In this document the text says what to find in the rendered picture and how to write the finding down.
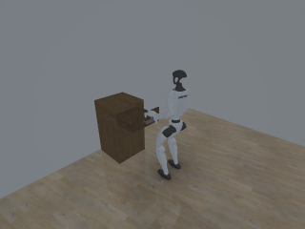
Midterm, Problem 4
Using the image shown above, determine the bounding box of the handle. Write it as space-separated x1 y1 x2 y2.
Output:
143 117 154 125

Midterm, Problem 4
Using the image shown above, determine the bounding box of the right robot upper arm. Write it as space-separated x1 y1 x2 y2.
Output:
185 88 191 110

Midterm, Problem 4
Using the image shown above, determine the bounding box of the left robot upper arm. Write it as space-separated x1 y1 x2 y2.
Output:
164 91 174 117

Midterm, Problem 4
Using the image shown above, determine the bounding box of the robot left hand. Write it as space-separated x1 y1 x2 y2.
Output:
144 110 157 124

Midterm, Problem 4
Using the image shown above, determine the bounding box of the robot left forearm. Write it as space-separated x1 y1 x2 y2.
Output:
154 111 170 120

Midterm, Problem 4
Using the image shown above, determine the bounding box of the robot right thigh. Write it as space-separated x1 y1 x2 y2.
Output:
168 120 187 145

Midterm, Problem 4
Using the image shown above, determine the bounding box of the left robot foot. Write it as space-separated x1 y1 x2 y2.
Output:
157 169 172 180

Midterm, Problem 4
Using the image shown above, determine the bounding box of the drawer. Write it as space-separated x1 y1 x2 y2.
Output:
116 106 159 134

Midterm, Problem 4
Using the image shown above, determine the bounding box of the cabinet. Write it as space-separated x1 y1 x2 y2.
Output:
94 92 145 164

